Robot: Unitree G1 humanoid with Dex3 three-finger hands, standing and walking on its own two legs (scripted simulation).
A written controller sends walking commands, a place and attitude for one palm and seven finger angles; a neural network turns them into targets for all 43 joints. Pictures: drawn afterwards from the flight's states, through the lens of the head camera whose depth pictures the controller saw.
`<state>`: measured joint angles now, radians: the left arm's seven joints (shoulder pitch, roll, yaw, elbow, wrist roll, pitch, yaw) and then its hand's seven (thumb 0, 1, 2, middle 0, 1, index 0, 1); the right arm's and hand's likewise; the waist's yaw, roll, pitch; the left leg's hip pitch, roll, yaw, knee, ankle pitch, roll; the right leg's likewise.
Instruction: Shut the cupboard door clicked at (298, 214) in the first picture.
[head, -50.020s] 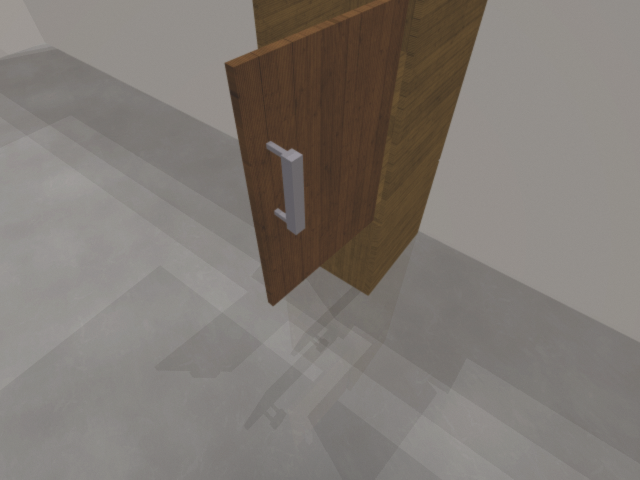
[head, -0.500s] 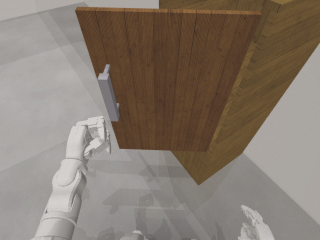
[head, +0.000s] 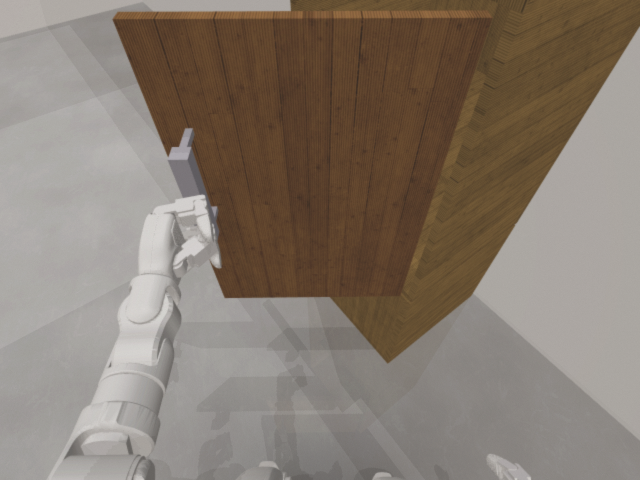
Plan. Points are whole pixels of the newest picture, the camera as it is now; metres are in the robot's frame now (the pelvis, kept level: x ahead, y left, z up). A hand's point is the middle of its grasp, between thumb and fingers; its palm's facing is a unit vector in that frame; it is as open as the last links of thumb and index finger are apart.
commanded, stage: bring the fist close to the handle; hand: left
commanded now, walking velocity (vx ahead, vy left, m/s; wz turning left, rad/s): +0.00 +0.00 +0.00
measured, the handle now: (199, 189) +0.49 +0.19 +0.07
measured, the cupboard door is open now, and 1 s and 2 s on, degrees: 54 46 35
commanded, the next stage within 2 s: push the door shut along its arc in 0.14 s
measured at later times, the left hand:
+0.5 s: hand (217, 226) +0.41 +0.15 +0.08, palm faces -0.02 -1.00 -0.03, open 3.1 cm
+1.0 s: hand (218, 202) +0.46 +0.16 +0.08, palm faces -0.13 -0.99 -0.03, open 3.1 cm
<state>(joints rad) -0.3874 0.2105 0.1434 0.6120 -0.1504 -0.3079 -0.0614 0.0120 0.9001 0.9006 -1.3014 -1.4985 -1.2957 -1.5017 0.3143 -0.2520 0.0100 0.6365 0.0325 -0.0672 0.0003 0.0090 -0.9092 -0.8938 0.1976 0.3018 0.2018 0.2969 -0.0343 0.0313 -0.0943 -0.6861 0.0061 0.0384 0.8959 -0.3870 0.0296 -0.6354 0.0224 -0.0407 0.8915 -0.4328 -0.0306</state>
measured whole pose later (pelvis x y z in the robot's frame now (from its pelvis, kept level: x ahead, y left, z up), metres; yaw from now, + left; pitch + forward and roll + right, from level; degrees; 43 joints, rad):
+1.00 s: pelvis -0.02 +0.01 -0.02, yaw +1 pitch +16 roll -2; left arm -0.89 0.38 0.18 1.15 -0.17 -0.37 -0.28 0.01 0.90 0.90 -1.31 -1.50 -1.34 -1.50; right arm 0.34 -0.28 0.01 0.70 0.04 -0.07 -0.02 0.01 -0.91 -0.89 0.20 0.30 0.20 0.30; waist -0.11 0.03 -0.09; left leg -0.90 0.00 0.00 1.01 -0.39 0.04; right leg -0.81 0.02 -0.09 0.97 -0.43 -0.03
